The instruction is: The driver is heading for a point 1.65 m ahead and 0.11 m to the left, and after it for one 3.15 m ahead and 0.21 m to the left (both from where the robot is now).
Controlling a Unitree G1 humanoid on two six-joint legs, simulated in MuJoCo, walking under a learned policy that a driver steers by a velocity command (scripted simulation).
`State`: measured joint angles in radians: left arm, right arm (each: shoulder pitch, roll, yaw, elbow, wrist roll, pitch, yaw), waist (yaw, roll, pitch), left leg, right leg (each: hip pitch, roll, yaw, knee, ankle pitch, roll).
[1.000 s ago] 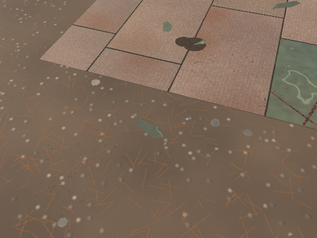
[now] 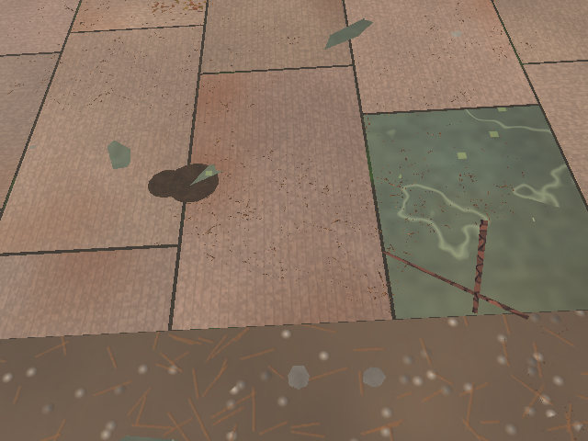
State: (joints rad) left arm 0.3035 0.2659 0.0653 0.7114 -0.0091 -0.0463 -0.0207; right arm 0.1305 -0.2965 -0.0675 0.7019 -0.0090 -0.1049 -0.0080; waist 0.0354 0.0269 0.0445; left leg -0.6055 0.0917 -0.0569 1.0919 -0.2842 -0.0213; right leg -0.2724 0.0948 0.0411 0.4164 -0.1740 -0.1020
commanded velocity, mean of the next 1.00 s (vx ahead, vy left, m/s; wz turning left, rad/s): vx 0.50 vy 0.00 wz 0.02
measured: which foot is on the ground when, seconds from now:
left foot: up 0.00-0.26, down 0.28-0.74, up 0.76-1.00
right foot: down 0.00-0.30, up 0.32-0.72, down 0.74-1.00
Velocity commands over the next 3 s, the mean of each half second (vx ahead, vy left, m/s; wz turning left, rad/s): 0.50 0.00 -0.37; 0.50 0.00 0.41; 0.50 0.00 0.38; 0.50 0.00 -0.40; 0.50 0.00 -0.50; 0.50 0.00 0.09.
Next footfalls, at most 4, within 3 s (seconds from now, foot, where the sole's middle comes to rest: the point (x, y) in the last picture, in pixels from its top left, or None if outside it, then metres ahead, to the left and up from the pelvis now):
0.28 left None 0.35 0.12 -0.78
0.74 right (396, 412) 0.52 -0.14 -0.78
1.24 left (267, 311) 0.77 0.16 -0.78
1.80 right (319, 202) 1.12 0.03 -0.78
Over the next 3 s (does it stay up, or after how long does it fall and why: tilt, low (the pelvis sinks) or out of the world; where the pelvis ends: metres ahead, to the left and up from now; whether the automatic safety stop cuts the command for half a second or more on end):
stays up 1.57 0.03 0.00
